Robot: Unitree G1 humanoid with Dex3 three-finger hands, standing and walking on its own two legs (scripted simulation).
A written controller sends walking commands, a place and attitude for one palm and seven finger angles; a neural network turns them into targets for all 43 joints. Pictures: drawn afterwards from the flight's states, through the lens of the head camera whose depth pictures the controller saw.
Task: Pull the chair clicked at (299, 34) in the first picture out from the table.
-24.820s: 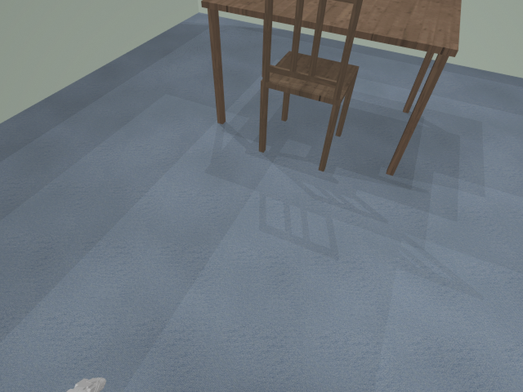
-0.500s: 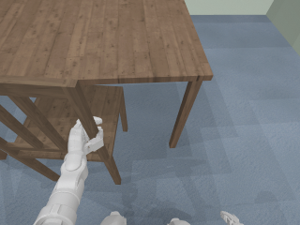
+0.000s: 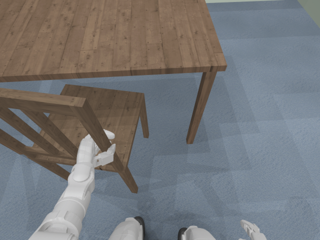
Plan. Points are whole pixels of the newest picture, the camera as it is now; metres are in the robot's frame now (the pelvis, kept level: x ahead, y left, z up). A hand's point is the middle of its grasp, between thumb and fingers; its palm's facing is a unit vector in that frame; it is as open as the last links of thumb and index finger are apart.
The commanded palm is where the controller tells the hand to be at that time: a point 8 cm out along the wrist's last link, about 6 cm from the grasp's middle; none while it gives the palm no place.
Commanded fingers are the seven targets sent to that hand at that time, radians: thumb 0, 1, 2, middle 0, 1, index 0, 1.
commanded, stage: step backward, pulling the chair out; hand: left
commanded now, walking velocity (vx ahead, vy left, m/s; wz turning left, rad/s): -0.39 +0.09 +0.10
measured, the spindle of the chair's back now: (29, 132) +0.40 +0.40 -0.06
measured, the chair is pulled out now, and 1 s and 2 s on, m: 0.11 0.16 0.25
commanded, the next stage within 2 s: none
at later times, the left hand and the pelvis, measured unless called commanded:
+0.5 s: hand (108, 161) +0.31 +0.15 -0.06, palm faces +0.02 -0.97 -0.23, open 5.9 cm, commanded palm +0.30 +0.20 -0.06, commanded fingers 0.00 0.90 0.90 -0.50 -1.45 -0.50 -1.45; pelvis -0.03 +0.00 +0.00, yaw -1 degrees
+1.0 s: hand (111, 168) +0.29 +0.14 -0.06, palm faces +0.05 -0.97 -0.23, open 6.0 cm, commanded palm +0.26 +0.19 -0.06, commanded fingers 0.00 0.90 0.90 -0.50 -1.45 -0.50 -1.45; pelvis -0.06 -0.01 +0.00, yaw +1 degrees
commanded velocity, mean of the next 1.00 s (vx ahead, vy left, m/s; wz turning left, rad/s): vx -0.38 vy -0.02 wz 0.09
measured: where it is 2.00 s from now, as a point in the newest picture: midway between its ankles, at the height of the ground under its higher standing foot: outside the picture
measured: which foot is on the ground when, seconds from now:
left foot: down 0.00-0.56, up 0.58-0.68, down 0.70-1.00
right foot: down 0.00-1.00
